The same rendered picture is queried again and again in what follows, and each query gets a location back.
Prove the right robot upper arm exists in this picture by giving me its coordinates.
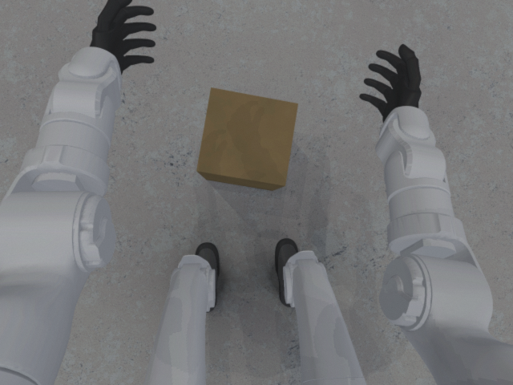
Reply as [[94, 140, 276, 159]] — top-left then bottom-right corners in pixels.
[[379, 253, 513, 385]]

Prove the left robot upper arm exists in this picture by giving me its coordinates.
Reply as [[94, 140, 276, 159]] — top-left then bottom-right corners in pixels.
[[0, 191, 116, 385]]

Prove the right robot thigh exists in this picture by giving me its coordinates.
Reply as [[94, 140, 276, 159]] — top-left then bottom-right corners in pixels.
[[283, 259, 366, 385]]

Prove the robot right forearm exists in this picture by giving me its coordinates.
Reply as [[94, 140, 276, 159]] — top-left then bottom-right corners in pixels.
[[375, 106, 493, 316]]

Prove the robot right hand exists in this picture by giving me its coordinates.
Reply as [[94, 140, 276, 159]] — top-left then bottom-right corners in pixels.
[[359, 44, 422, 123]]

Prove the robot left forearm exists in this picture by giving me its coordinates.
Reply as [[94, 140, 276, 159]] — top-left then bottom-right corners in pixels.
[[0, 47, 122, 206]]

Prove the right robot shin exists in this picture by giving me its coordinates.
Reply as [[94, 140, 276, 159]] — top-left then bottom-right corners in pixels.
[[285, 250, 328, 277]]

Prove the robot left hand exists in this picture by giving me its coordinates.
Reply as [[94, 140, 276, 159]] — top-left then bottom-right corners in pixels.
[[90, 0, 156, 75]]

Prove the carton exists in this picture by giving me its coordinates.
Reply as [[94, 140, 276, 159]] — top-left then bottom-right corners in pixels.
[[196, 87, 298, 191]]

